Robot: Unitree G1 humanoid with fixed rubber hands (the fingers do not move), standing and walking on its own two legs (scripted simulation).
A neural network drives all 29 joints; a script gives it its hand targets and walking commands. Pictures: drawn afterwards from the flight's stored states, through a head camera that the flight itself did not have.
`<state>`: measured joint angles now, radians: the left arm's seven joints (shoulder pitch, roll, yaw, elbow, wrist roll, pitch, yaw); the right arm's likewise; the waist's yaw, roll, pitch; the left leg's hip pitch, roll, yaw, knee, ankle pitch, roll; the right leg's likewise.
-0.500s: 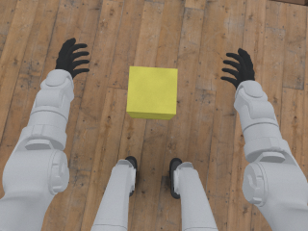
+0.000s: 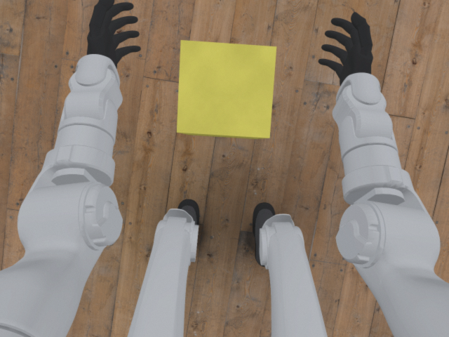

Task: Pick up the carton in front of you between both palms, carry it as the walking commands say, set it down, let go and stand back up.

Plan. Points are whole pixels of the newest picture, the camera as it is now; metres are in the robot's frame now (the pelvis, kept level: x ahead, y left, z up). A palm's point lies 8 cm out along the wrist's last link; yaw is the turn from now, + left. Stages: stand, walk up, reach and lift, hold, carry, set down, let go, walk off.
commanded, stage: reach and lift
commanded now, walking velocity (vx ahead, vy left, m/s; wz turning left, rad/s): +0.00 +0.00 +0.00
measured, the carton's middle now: (225, 98) +0.51 +0.02 -0.47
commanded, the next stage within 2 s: none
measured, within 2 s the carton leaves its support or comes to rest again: leaves its support in 1.50 s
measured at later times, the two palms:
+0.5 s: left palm (146, 88) +0.50 +0.21 -0.36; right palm (307, 97) +0.50 -0.16 -0.36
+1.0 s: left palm (153, 92) +0.50 +0.20 -0.39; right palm (297, 98) +0.51 -0.15 -0.39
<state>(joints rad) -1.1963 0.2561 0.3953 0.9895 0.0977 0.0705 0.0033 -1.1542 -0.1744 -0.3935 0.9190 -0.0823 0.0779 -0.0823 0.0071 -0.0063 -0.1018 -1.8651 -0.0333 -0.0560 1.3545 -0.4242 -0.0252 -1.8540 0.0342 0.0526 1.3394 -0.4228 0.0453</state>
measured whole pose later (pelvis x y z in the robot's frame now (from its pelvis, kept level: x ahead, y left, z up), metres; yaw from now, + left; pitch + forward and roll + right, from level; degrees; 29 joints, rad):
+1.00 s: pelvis -0.05 +0.00 -0.22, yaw +0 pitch +38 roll -1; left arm -1.51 0.40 0.08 1.19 -0.22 0.05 0.08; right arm -1.50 -0.32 -0.09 1.14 0.20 0.06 -0.14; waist 0.02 -0.01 0.37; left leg -2.27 -0.03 -0.05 2.21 -0.59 -0.04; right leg -2.26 0.06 0.04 2.20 -0.59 0.06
